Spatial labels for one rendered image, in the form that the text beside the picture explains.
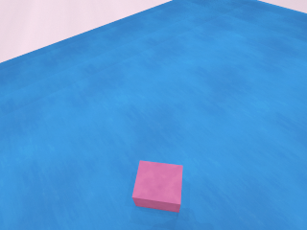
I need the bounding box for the carton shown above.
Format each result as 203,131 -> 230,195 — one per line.
132,160 -> 183,213

